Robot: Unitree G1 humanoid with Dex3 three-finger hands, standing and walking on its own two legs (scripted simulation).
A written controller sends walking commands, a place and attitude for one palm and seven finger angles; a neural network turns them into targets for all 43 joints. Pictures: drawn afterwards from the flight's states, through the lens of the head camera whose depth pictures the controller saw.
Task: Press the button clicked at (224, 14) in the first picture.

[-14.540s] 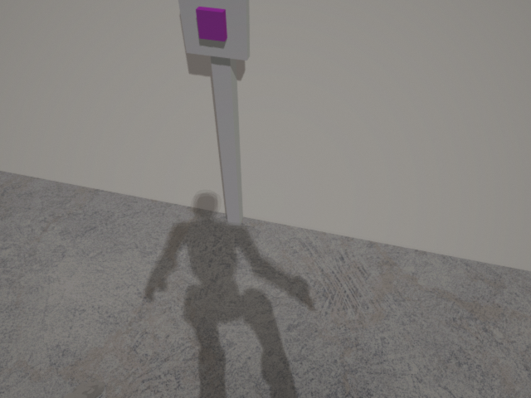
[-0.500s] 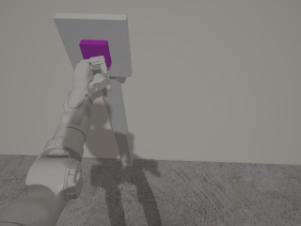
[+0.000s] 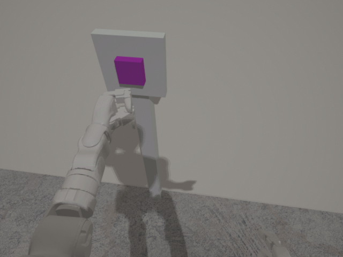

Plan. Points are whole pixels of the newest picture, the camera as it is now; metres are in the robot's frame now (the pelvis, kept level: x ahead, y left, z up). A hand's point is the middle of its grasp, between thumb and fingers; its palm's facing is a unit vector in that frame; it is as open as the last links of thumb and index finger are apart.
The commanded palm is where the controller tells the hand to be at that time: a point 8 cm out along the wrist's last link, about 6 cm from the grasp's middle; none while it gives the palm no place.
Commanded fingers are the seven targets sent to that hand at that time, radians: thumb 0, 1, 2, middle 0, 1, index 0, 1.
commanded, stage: draw the hand back to the body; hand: left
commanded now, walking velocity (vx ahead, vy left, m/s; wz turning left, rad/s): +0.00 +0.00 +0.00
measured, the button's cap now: (131, 70) +0.54 +0.13 +0.17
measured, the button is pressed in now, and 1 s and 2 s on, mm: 0 0 0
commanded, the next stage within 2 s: step back with the hand held close in 1.54 s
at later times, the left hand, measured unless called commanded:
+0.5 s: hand (98, 137) +0.32 +0.16 +0.15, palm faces -0.09 -1.00 -0.03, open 3.1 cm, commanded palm +0.29 +0.21 +0.16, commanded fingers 0.00 0.90 0.90 -1.30 -1.50 -1.30 -1.50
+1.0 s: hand (50, 167) +0.24 +0.22 +0.17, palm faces +0.28 -0.92 -0.28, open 3.1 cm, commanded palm +0.19 +0.26 +0.18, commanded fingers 0.00 0.90 0.90 -1.30 -1.50 -1.30 -1.50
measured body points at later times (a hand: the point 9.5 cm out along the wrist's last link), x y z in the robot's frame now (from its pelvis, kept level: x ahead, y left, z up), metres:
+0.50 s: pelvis +0.00 +0.01 +0.01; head -0.02 -0.01 +0.46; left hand +0.32 +0.22 +0.16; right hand +0.17 -0.23 -0.07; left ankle +0.01 +0.11 -0.72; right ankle +0.00 -0.09 -0.72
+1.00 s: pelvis +0.01 +0.01 +0.02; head -0.02 -0.01 +0.47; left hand +0.22 +0.26 +0.19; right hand +0.19 -0.19 -0.07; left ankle +0.01 +0.11 -0.72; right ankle +0.00 -0.09 -0.72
